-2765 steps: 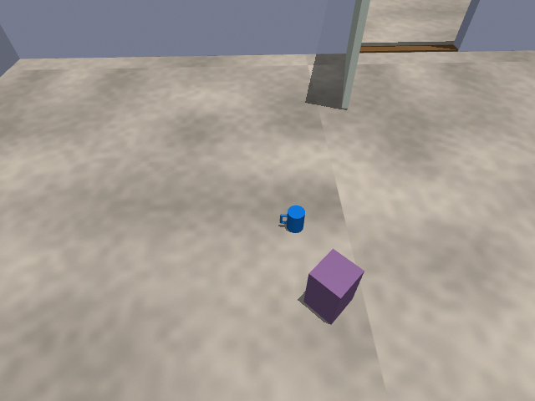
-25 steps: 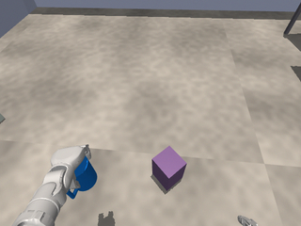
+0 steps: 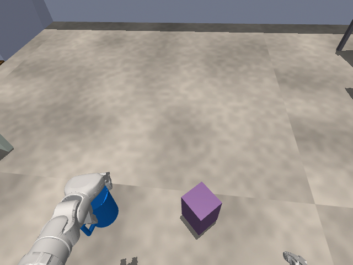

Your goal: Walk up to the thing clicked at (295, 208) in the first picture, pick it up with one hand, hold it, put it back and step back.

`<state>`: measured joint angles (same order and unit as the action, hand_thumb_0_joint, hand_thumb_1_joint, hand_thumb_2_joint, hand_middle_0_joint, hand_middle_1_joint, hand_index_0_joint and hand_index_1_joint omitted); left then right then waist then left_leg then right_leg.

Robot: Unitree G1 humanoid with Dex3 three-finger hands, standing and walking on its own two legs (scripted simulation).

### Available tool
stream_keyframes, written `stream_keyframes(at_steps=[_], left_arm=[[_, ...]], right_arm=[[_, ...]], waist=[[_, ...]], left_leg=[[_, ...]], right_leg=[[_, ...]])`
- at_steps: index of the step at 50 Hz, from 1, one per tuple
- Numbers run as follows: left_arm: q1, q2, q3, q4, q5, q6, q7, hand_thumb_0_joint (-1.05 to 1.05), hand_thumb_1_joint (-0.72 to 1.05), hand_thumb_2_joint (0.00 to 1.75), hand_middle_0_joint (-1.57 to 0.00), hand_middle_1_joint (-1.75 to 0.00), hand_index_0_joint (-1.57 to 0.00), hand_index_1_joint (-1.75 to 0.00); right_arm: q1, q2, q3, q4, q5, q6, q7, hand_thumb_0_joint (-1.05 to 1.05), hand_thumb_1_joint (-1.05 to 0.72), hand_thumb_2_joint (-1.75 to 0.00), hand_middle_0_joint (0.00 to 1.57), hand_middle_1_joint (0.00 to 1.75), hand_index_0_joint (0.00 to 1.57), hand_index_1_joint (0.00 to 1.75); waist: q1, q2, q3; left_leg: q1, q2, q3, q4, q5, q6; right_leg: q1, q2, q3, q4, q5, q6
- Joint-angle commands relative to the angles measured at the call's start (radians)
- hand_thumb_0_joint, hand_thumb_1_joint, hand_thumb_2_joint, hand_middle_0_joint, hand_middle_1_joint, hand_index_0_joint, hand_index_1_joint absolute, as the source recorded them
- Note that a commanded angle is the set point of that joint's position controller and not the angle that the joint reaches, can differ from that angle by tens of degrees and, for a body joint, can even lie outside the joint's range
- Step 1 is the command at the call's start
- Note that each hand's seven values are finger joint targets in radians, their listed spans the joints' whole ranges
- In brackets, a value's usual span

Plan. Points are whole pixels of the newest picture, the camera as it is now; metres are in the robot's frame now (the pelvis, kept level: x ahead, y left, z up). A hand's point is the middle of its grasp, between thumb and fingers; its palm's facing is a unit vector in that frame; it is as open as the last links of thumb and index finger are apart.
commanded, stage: hold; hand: left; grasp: from above
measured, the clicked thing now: (95, 211) +0.30 +0.24 -0.10
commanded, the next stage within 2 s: crouch in 1.24 s
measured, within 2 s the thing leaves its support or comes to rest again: neither
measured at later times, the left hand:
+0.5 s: hand (91, 211) +0.27 +0.22 -0.03, palm faces -0.46 -0.06 -0.89, open 10.7 cm
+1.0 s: hand (89, 215) +0.26 +0.22 -0.02, palm faces -0.45 -0.07 -0.89, open 10.7 cm
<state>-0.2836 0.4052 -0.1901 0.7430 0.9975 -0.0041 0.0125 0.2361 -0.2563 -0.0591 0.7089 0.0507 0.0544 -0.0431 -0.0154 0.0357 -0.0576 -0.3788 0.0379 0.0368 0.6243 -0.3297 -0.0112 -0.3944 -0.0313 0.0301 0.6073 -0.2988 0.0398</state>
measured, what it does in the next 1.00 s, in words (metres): stands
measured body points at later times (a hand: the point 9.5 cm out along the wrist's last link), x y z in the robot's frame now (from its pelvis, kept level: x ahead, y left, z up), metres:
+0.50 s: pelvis -0.02 -0.01 +0.01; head -0.01 -0.03 +0.46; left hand +0.29 +0.22 +0.02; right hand +0.12 -0.27 -0.11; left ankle -0.01 +0.12 -0.73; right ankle +0.01 -0.15 -0.73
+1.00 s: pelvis -0.03 -0.01 +0.01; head -0.03 -0.03 +0.46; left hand +0.28 +0.22 +0.03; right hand +0.13 -0.26 -0.10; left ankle -0.01 +0.12 -0.73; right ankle +0.01 -0.15 -0.73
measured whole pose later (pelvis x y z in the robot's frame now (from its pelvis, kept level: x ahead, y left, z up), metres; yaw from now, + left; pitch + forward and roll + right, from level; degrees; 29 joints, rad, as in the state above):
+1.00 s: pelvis -0.03 -0.01 +0.01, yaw +0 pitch -1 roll +0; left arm -0.25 0.40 -0.21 0.65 0.98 0.01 -0.06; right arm 0.18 -0.25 -0.02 0.69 0.05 0.06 -0.06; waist 0.01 0.05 -0.01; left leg -0.25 0.03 0.04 0.49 -0.23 -0.02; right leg -0.28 -0.03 0.03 0.50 -0.22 0.03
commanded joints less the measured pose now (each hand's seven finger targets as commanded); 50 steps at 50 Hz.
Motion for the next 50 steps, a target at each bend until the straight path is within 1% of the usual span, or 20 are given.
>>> stream_keyframes(at_steps=[1,2,4,11,12,15,19,20,22,28,31,33,34,35,38,40,43,44,47,50], left_arm=[[-0.364,0.234,0.105,-0.225,0.004,-0.001,0.040,0.00,0.46,1.01,-0.70,-1.15,-0.77,-1.07],[-0.367,0.231,0.102,-0.225,0.003,-0.002,0.042,0.00,0.46,1.00,-0.69,-1.15,-0.77,-1.07],[-0.359,0.239,0.109,-0.226,-0.001,-0.002,0.042,0.00,0.45,1.01,-0.70,-1.15,-0.77,-1.08],[-0.353,0.238,0.109,-0.234,-0.007,0.002,0.039,0.00,0.45,1.04,-0.69,-1.18,-0.76,-1.10],[-0.343,0.213,0.090,-0.220,-0.002,0.004,0.033,0.00,0.43,1.03,-0.68,-1.16,-0.75,-1.09],[-0.366,0.238,0.107,-0.260,-0.003,0.001,0.029,0.00,0.43,1.01,-0.66,-1.20,-0.74,-1.11],[-0.355,0.234,0.106,-0.248,-0.008,0.000,0.024,0.00,0.45,0.99,-0.68,-1.19,-0.76,-1.11],[-0.354,0.222,0.094,-0.261,-0.002,-0.001,0.021,0.00,0.44,1.00,-0.68,-1.19,-0.76,-1.10],[-0.349,0.245,0.116,-0.270,-0.003,0.000,0.020,0.00,0.45,1.01,-0.69,-1.18,-0.77,-1.10],[-0.349,0.217,0.094,-0.277,-0.010,0.008,0.013,0.00,0.46,0.97,-0.68,-1.19,-0.76,-1.10],[-0.347,0.225,0.094,-0.298,-0.012,0.009,0.001,0.00,0.47,0.97,-0.68,-1.20,-0.77,-1.10],[-0.352,0.218,0.086,-0.307,-0.015,0.008,-0.008,0.00,0.47,0.96,-0.68,-1.20,-0.77,-1.11],[-0.357,0.216,0.082,-0.315,-0.011,0.008,-0.012,0.00,0.47,0.96,-0.68,-1.20,-0.77,-1.10],[-0.349,0.236,0.103,-0.326,-0.014,0.006,-0.013,0.00,0.47,0.96,-0.68,-1.19,-0.77,-1.09],[-0.334,0.206,0.078,-0.334,-0.005,0.008,-0.022,0.00,0.43,0.97,-0.66,-1.18,-0.74,-1.09],[-0.358,0.241,0.107,-0.349,-0.010,0.011,-0.017,0.00,0.45,0.98,-0.67,-1.19,-0.76,-1.10],[-0.364,0.214,0.083,-0.322,-0.008,0.014,-0.020,0.00,0.46,0.97,-0.68,-1.19,-0.77,-1.10],[-0.332,0.220,0.097,-0.301,-0.011,0.016,-0.019,0.00,0.45,0.95,-0.67,-1.17,-0.76,-1.08],[-0.322,0.203,0.084,-0.290,-0.016,0.012,-0.025,0.00,0.48,0.94,-0.68,-1.19,-0.78,-1.09],[-0.337,0.226,0.096,-0.346,-0.014,-0.002,-0.034,0.00,0.48,0.95,-0.69,-1.19,-0.78,-1.09]], right_arm=[[-0.034,-0.139,-0.043,-0.124,-0.002,-0.032,-0.008,0.00,-0.89,-0.89,0.20,0.30,0.20,0.30],[-0.030,-0.141,-0.041,-0.122,-0.003,-0.031,-0.007,0.00,-0.89,-0.89,0.20,0.30,0.20,0.30],[-0.042,-0.141,-0.040,-0.126,-0.002,-0.030,-0.007,0.00,-0.89,-0.89,0.20,0.30,0.20,0.30],[-0.067,-0.140,-0.036,-0.136,-0.003,-0.029,-0.007,0.00,-0.90,-0.89,0.20,0.30,0.20,0.30],[-0.065,-0.139,-0.035,-0.142,-0.002,-0.030,-0.005,0.00,-0.90,-0.89,0.20,0.30,0.20,0.30],[-0.078,-0.135,-0.032,-0.141,-0.003,-0.031,-0.007,0.00,-0.90,-0.89,0.20,0.30,0.20,0.30],[-0.090,-0.135,-0.027,-0.139,-0.004,-0.031,-0.011,0.00,-0.90,-0.89,0.20,0.30,0.20,0.30],[-0.094,-0.132,-0.025,-0.143,-0.003,-0.033,-0.010,0.00,-0.90,-0.89,0.20,0.30,0.20,0.30],[-0.104,-0.133,-0.025,-0.146,-0.002,-0.031,-0.012,0.00,-0.90,-0.89,0.20,0.30,0.20,0.30],[-0.124,-0.130,-0.018,-0.150,-0.002,-0.035,-0.014,0.00,-0.90,-0.89,0.20,0.30,0.20,0.30],[-0.142,-0.126,-0.014,-0.159,0.000,-0.036,-0.015,0.00,-0.90,-0.89,0.20,0.30,0.20,0.30],[-0.143,-0.125,-0.012,-0.158,0.000,-0.037,-0.016,0.00,-0.90,-0.90,0.20,0.30,0.20,0.30],[-0.150,-0.124,-0.010,-0.163,0.001,-0.038,-0.017,0.00,-0.90,-0.90,0.20,0.30,0.20,0.30],[-0.146,-0.128,-0.013,-0.162,0.001,-0.038,-0.018,0.00,-0.90,-0.89,0.20,0.30,0.20,0.30],[-0.151,-0.120,-0.009,-0.165,0.001,-0.039,-0.019,0.00,-0.90,-0.90,0.20,0.30,0.20,0.30],[-0.152,-0.125,-0.008,-0.162,0.003,-0.039,-0.021,0.00,-0.90,-0.90,0.20,0.30,0.20,0.30],[-0.152,-0.120,-0.004,-0.157,0.001,-0.040,-0.020,0.00,-0.90,-0.90,0.20,0.30,0.20,0.30],[-0.155,-0.122,-0.004,-0.159,0.003,-0.040,-0.020,0.00,-0.90,-0.90,0.20,0.30,0.20,0.30],[-0.160,-0.118,-0.002,-0.164,0.001,-0.041,-0.019,0.00,-0.90,-0.89,0.20,0.30,0.20,0.30],[-0.164,-0.117,-0.004,-0.168,0.000,-0.041,-0.019,0.00,-0.90,-0.90,0.20,0.30,0.20,0.30]], waist=[[0.007,0.015,-0.286],[-0.002,0.007,-0.276],[0.012,0.019,-0.256],[0.011,0.014,-0.235],[0.000,-0.008,-0.218],[0.017,-0.015,-0.251],[0.003,-0.023,-0.224],[0.009,-0.012,-0.221],[0.022,-0.007,-0.233],[0.009,-0.020,-0.190],[0.023,-0.012,-0.190],[0.017,-0.007,-0.181],[0.020,-0.001,-0.184],[0.025,0.005,-0.195],[0.019,0.002,-0.207],[0.028,0.002,-0.207],[0.018,-0.010,-0.179],[0.025,-0.007,-0.164],[0.021,-0.023,-0.146],[0.034,0.015,-0.194]], left_leg=[[0.167,-0.048,0.001,-0.080,0.385,0.014],[0.156,-0.049,-0.002,-0.082,0.373,0.015],[0.157,-0.048,-0.002,-0.097,0.357,0.012],[0.172,-0.047,0.000,-0.123,0.302,0.013],[0.172,-0.045,-0.001,-0.130,0.293,0.015],[0.176,-0.054,0.002,-0.129,0.290,0.022],[0.185,-0.052,0.003,-0.140,0.268,0.022],[0.188,-0.054,0.005,-0.146,0.264,0.022],[0.196,-0.055,0.006,-0.150,0.269,0.021],[0.196,-0.054,0.006,-0.169,0.218,0.024],[0.197,-0.056,0.007,-0.180,0.200,0.024],[0.198,-0.053,0.004,-0.188,0.190,0.023],[0.206,-0.052,0.004,-0.193,0.192,0.022],[0.212,-0.050,0.002,-0.192,0.190,0.021],[0.232,-0.050,0.003,-0.191,0.232,0.019],[0.233,-0.050,0.003,-0.193,0.249,0.019],[0.225,-0.049,0.002,-0.199,0.224,0.020],[0.219,-0.049,0.003,-0.205,0.206,0.020],[0.202,-0.052,0.002,-0.209,0.174,0.022],[0.229,-0.052,0.002,-0.208,0.210,0.018]], right_leg=[[0.126,0.061,-0.036,-0.067,0.326,-0.041],[0.128,0.060,-0.034,-0.074,0.316,-0.039],[0.130,0.059,-0.036,-0.084,0.293,-0.042],[0.128,0.059,-0.035,-0.114,0.240,-0.040],[0.125,0.059,-0.037,-0.116,0.234,-0.042],[0.151,0.051,-0.029,-0.130,0.238,-0.034],[0.142,0.051,-0.029,-0.142,0.219,-0.033],[0.142,0.048,-0.029,-0.143,0.215,-0.035],[0.155,0.048,-0.031,-0.146,0.214,-0.035],[0.140,0.047,-0.029,-0.171,0.164,-0.033],[0.149,0.045,-0.030,-0.183,0.140,-0.034],[0.149,0.047,-0.032,-0.184,0.132,-0.035],[0.149,0.046,-0.032,-0.184,0.133,-0.038],[0.154,0.048,-0.032,-0.184,0.129,-0.038],[0.160,0.050,-0.035,-0.177,0.167,-0.040],[0.171,0.051,-0.036,-0.180,0.180,-0.040],[0.160,0.051,-0.037,-0.189,0.158,-0.038],[0.159,0.050,-0.037,-0.194,0.142,-0.039],[0.147,0.048,-0.035,-0.202,0.110,-0.037],[0.168,0.047,-0.033,-0.189,0.143,-0.042]])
